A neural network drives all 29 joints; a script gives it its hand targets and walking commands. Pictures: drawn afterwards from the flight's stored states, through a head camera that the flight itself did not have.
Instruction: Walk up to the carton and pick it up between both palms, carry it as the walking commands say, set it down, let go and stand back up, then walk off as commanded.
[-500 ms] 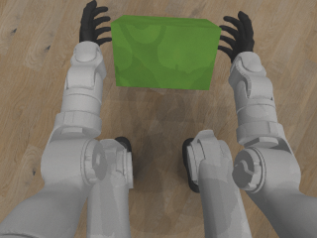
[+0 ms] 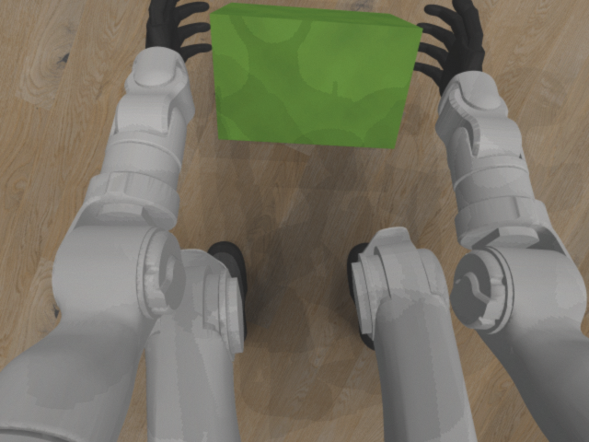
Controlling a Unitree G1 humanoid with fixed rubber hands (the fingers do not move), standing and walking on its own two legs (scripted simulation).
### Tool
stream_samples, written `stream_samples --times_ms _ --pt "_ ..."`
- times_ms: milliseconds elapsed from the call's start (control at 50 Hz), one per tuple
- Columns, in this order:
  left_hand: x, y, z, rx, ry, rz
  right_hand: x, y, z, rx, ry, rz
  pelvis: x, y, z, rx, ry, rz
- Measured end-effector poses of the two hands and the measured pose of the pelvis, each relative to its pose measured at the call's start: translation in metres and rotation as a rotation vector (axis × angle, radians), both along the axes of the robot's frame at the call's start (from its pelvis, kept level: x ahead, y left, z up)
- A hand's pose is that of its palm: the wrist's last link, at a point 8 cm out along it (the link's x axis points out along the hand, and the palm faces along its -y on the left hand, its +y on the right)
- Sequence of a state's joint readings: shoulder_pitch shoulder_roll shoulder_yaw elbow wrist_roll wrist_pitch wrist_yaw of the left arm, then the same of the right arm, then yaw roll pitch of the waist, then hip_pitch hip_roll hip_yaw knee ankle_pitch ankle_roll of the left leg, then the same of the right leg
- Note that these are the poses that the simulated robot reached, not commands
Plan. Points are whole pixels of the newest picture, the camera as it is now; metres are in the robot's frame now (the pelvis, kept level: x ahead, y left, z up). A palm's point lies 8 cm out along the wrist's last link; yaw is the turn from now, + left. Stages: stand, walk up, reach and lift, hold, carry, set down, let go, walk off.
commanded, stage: set down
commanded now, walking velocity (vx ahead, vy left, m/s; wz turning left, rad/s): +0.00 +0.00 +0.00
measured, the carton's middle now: (309, 72) +0.53 -0.03 -0.27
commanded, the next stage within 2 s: none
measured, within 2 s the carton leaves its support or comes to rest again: neither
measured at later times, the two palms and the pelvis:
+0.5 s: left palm (167, 45) +0.54 +0.13 -0.17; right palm (459, 66) +0.50 -0.20 -0.17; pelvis +0.00 +0.00 -0.01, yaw +0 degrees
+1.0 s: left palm (168, 37) +0.55 +0.13 -0.17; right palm (458, 58) +0.51 -0.20 -0.17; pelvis +0.01 +0.00 +0.00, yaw +0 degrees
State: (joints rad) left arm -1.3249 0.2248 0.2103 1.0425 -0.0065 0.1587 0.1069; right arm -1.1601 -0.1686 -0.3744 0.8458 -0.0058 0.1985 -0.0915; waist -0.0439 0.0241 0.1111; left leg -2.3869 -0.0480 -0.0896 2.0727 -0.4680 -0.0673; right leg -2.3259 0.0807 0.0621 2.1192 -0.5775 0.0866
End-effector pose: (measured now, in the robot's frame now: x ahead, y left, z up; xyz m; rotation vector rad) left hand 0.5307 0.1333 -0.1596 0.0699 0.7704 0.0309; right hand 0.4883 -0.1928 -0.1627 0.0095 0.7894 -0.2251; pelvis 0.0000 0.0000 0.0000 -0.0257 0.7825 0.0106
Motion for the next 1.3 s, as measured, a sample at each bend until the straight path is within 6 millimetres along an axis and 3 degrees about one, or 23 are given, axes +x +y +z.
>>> stream_samples --times_ms 480,1300 --pt "0.008 0.001 -0.006 -0.018 -0.021 -0.014 0.009 -0.003 -0.004 0.003 -0.012 0.034 0.000 -0.001 -0.005 0.001 -0.044 -0.004" --pt "0.025 0.001 -0.019 -0.046 -0.051 -0.030 0.025 -0.006 -0.016 0.016 -0.039 0.039 0.017 0.000 -0.006 0.003 -0.006 -0.010"
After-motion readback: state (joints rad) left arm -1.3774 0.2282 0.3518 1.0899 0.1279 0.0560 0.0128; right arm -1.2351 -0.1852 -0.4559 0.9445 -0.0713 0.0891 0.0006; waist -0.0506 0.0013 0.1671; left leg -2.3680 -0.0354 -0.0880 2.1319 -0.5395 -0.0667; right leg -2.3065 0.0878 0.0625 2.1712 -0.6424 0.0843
